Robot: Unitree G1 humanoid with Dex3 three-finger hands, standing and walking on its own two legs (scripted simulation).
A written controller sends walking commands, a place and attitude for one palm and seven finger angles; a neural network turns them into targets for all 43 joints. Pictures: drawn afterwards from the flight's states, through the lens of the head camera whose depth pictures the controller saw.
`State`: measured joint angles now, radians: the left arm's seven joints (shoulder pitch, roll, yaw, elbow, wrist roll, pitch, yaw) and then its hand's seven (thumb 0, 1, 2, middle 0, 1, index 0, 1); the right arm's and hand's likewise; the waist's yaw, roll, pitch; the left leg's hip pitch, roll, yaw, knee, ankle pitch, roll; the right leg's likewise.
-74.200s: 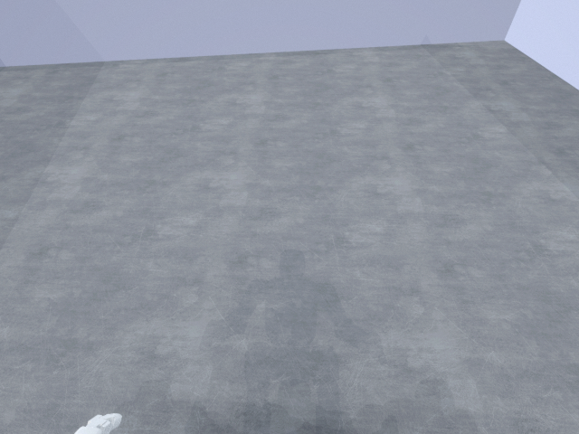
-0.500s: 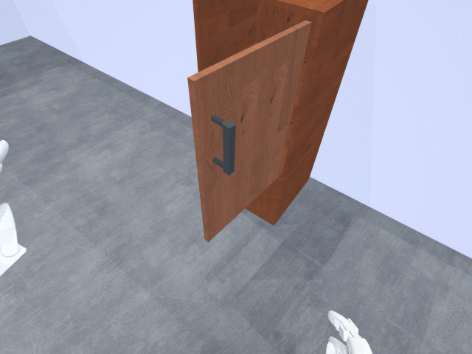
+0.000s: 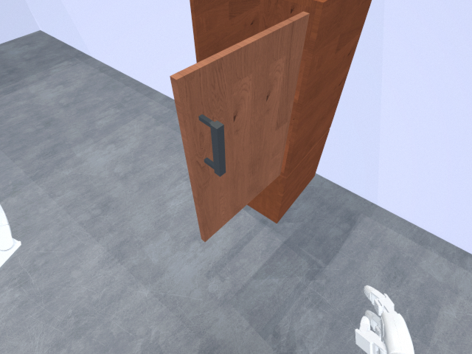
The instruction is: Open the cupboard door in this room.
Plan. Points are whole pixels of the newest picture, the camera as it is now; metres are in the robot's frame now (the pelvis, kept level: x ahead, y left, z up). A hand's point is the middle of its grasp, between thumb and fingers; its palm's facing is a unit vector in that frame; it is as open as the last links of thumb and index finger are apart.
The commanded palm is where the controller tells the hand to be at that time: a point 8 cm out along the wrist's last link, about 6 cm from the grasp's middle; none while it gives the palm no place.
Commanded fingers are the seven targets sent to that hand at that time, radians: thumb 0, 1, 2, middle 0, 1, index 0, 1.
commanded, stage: stop stepping back and stand still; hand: left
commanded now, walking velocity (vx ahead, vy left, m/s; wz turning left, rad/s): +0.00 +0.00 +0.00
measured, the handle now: (212, 146) +0.52 +0.09 +0.04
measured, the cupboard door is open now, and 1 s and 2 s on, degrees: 85 85 85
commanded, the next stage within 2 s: let the arm hang, fingers relaxed in 0.04 s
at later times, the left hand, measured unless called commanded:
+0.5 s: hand out of the picture +0.02 +0.19 -0.18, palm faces +0.11 -0.98 -0.18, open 6.9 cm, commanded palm none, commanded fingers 0.00 0.90 0.90 -0.20 -0.30 -0.20 -0.30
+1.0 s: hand out of the picture -0.04 +0.18 -0.17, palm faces +0.10 -0.98 -0.17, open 7.4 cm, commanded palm none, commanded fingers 0.00 0.90 0.90 -0.20 -0.30 -0.20 -0.30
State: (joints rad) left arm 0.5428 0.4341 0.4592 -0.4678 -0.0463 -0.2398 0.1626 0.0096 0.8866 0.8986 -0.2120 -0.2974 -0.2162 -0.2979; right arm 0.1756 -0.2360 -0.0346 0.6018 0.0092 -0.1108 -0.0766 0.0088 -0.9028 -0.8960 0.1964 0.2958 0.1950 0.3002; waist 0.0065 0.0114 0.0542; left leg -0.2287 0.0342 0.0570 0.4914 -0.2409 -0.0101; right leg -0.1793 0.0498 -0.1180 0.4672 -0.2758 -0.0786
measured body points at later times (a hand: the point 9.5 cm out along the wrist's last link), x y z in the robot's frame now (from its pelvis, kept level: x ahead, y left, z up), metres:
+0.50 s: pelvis -0.03 +0.01 -0.01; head +0.00 +0.03 +0.44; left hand +0.01 +0.24 -0.16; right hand +0.01 -0.22 -0.15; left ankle +0.01 +0.13 -0.74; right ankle -0.01 -0.06 -0.74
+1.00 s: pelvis -0.02 +0.03 +0.00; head -0.02 +0.01 +0.45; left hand -0.05 +0.24 -0.15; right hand -0.03 -0.17 -0.17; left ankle +0.01 +0.13 -0.74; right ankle -0.01 -0.06 -0.74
